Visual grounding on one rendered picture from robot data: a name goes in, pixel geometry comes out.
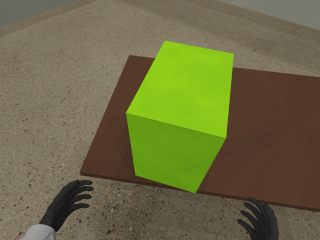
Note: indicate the table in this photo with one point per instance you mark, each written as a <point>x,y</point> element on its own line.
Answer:
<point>272,146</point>

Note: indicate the left robot forearm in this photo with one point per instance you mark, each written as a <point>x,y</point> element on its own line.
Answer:
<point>40,232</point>

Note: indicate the carton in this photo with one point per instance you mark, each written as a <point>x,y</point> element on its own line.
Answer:
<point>178,119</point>

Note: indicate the right robot hand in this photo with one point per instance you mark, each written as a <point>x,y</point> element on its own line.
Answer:
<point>266,228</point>

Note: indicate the left robot hand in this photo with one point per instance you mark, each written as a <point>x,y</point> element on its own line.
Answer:
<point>63,204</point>

